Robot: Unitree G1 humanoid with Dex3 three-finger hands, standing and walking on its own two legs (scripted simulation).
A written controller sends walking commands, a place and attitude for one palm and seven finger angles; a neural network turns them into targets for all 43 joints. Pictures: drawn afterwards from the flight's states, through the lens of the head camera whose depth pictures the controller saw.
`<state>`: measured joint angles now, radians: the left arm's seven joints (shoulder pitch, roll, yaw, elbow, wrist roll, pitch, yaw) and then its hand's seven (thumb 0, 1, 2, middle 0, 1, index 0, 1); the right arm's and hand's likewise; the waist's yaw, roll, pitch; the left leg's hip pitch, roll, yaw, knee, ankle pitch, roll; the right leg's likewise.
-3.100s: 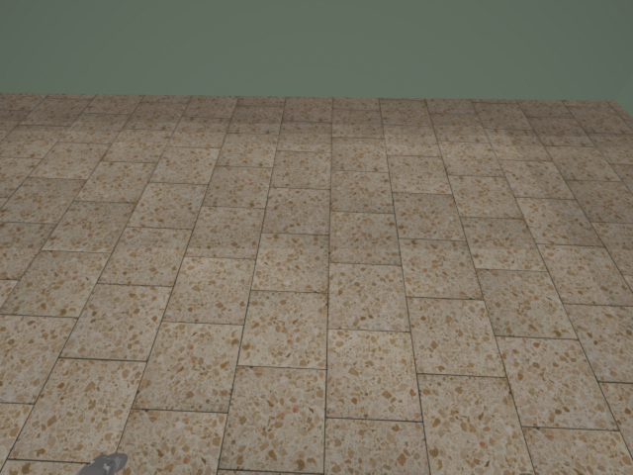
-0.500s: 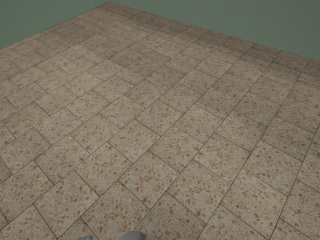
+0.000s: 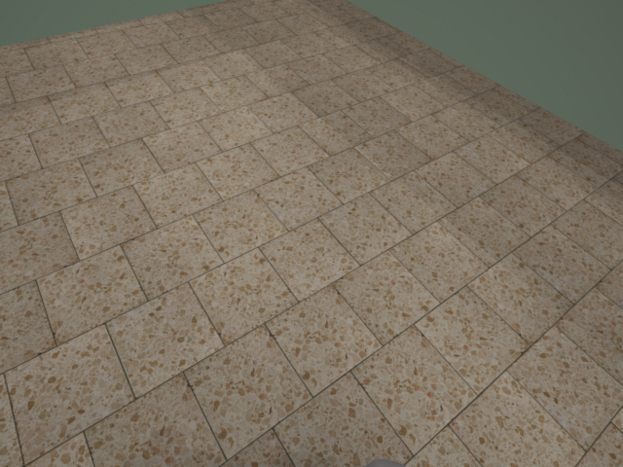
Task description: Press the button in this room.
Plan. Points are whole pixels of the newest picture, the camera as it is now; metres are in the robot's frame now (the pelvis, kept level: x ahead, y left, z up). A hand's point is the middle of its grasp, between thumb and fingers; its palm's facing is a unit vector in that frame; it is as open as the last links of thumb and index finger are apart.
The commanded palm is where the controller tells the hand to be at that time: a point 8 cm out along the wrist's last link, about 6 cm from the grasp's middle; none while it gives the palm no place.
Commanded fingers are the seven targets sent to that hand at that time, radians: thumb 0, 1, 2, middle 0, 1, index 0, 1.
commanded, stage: turn or walk to find it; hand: left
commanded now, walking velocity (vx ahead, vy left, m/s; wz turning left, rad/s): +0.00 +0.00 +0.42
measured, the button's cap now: out of the picture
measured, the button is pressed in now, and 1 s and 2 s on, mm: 0 0 0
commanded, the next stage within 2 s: none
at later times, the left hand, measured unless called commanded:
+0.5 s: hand out of the picture +0.00 +0.18 -0.17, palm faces +0.23 -0.94 -0.23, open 7.4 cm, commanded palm none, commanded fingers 0.00 0.90 0.90 -0.20 -0.30 -0.20 -0.30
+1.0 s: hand out of the picture -0.05 +0.25 -0.16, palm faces +0.42 -0.88 -0.24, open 7.4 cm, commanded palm none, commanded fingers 0.00 0.90 0.90 -0.20 -0.30 -0.20 -0.30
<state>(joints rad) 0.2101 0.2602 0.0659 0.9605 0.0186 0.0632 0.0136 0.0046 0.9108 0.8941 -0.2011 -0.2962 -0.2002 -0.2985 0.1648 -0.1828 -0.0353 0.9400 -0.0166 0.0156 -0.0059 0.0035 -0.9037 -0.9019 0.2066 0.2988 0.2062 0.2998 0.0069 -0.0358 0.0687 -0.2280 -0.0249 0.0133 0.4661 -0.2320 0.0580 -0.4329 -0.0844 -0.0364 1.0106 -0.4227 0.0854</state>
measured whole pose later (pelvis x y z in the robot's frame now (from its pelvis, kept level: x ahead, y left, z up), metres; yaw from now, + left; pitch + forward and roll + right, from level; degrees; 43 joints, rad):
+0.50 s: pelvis -0.02 -0.02 +0.00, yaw +14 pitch -1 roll +1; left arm 0.22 0.18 0.03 0.92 0.03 0.02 0.02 0.00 0.90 0.89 -0.21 -0.30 -0.21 -0.30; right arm 0.23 -0.24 -0.08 0.99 -0.02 0.08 0.02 0.01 -0.91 -0.90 0.20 0.30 0.20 0.30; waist -0.02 0.00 0.08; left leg -0.40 0.03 0.02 0.93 -0.44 -0.05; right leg -0.21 -0.11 -0.16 0.52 -0.29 0.01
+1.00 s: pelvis -0.05 +0.02 +0.00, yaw +25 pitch +0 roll -1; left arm 0.15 0.23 0.06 0.94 0.02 0.06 0.02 0.00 0.91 0.89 -0.20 -0.30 -0.20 -0.30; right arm 0.21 -0.18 -0.05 0.96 -0.02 0.03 -0.01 0.00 -0.90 -0.90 0.21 0.30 0.21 0.30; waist -0.03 -0.01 0.06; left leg -0.24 -0.07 -0.04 0.43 -0.19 0.07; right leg -0.39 -0.06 -0.01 0.89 -0.43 0.08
